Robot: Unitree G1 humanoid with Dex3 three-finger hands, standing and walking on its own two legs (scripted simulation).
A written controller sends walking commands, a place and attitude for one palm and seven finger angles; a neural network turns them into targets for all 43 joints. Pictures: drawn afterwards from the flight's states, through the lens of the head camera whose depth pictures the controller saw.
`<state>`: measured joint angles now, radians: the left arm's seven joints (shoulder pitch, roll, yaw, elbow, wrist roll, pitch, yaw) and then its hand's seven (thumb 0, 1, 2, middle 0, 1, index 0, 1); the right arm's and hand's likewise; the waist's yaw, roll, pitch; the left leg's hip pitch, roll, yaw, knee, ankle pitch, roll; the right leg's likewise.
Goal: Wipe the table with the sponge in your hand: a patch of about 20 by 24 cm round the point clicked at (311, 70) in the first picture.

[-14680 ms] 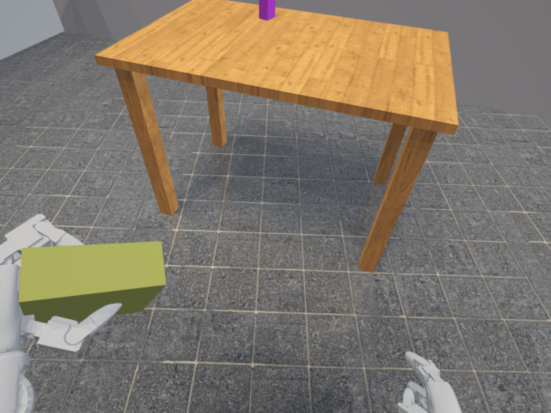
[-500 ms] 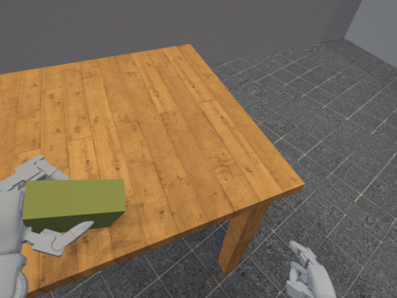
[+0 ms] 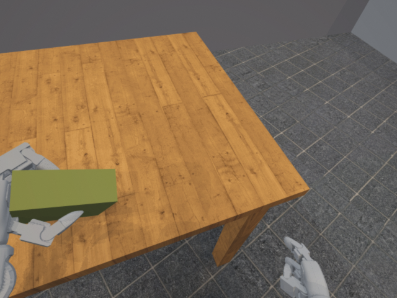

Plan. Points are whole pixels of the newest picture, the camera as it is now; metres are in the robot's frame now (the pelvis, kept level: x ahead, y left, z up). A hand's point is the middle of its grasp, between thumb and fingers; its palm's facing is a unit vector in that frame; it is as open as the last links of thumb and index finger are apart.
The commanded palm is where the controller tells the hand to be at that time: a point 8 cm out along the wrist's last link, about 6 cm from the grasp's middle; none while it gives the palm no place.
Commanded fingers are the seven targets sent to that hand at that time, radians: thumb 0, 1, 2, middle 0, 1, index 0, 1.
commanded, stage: come to a stop and stand still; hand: left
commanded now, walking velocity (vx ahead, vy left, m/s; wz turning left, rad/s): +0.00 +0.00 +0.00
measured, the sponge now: (78, 196) +0.24 +0.21 +0.12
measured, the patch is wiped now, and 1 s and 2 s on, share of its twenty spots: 0.00 0.00 0.00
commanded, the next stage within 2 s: look again from close up in 0.28 s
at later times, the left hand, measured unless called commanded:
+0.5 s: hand (46, 189) +0.23 +0.25 +0.15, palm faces +0.38 -0.85 -0.36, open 9.1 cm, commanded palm +0.17 +0.28 +0.17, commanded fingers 0.00 0.10 1.30 -1.20 -1.60 -1.20 -1.60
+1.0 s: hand (60, 194) +0.23 +0.23 +0.15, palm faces +0.23 -0.76 -0.61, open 9.1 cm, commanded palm +0.17 +0.27 +0.19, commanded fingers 0.00 0.10 1.30 -1.20 -1.60 -1.20 -1.60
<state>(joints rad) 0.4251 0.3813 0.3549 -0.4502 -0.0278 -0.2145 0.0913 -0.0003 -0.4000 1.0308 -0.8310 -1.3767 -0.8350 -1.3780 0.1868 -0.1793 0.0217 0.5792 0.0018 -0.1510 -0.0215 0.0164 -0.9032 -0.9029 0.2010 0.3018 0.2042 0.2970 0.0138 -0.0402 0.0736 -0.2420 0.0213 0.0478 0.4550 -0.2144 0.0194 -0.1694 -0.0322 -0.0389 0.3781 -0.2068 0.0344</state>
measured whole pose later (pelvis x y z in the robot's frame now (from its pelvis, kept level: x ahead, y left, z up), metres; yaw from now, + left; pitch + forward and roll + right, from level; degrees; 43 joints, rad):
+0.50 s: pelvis +0.01 +0.00 +0.00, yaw +1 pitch +0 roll -1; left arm 0.42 0.36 0.34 -0.49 -0.04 -0.17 0.12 0.00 -0.40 1.03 -0.83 -1.38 -0.83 -1.38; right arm 0.17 -0.19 0.02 0.57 0.01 -0.10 -0.03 0.02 -0.90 -0.90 0.20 0.30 0.20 0.30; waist 0.03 -0.03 0.07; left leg -0.22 0.02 0.04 0.44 -0.22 0.01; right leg -0.14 -0.03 -0.05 0.36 -0.22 0.03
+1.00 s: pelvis +0.00 -0.02 -0.01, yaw +0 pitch -2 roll +1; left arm 0.35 0.47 0.33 -0.46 0.05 0.14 -0.06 0.00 -0.40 1.04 -0.82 -1.40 -0.82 -1.40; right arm 0.15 -0.25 0.03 0.58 0.01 -0.09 -0.03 0.02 -0.90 -0.90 0.20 0.30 0.21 0.30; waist 0.04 0.05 0.02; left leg -0.22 0.02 0.06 0.49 -0.24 -0.01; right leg -0.20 -0.03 -0.03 0.52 -0.29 0.01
